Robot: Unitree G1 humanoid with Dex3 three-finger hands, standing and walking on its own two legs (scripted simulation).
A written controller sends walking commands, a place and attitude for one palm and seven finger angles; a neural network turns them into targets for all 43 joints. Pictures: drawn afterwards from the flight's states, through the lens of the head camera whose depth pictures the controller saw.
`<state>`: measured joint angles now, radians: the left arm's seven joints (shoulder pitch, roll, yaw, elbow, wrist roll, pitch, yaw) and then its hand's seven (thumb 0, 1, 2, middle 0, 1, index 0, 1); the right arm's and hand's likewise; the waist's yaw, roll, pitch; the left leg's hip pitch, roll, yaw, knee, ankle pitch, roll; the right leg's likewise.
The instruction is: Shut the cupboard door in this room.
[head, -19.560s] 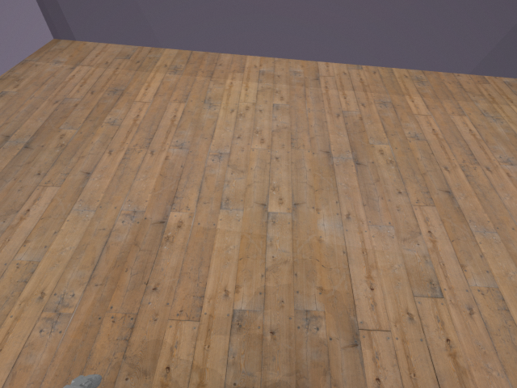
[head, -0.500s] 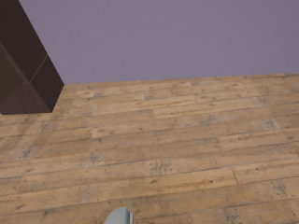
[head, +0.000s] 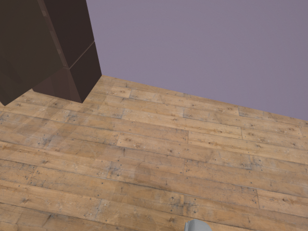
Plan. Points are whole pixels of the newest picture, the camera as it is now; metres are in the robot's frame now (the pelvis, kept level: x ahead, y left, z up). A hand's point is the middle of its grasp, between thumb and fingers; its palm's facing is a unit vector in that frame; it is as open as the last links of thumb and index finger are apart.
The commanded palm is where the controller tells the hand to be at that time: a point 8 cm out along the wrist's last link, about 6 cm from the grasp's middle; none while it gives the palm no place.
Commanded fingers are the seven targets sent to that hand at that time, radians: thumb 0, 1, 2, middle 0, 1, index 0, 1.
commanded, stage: walk to a spot facing it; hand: left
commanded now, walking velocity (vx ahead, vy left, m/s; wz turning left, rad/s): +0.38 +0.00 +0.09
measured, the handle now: out of the picture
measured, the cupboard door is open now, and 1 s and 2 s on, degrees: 75 75 75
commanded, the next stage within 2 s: turn to face it in 0.96 s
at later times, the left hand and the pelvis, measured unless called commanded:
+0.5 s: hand (123, 182) +0.28 +0.12 -0.16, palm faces +0.12 -0.97 -0.23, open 7.2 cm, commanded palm none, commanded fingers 0.00 0.90 0.90 -0.20 -0.30 -0.20 -0.30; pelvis +0.23 -0.07 +0.00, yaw +5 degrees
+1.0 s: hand (115, 175) +0.31 +0.16 -0.19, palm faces +0.34 -0.93 -0.12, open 7.4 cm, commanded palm none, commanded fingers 0.00 0.90 0.90 -0.20 -0.30 -0.20 -0.30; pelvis +0.41 +0.03 -0.01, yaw +14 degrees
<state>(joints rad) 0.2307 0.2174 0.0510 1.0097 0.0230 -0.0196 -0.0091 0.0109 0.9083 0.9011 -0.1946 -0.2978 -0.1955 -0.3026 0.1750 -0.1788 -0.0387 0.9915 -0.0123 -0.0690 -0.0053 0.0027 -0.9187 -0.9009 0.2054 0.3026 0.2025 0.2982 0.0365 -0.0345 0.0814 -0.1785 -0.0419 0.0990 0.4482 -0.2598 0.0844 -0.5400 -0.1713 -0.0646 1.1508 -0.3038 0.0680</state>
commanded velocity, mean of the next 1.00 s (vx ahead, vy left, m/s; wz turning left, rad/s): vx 0.35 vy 0.00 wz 0.22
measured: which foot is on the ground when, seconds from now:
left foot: down 0.00-0.32, up 0.34-0.86, down 0.88-1.00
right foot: up 0.00-0.28, down 0.30-0.88, up 0.90-1.00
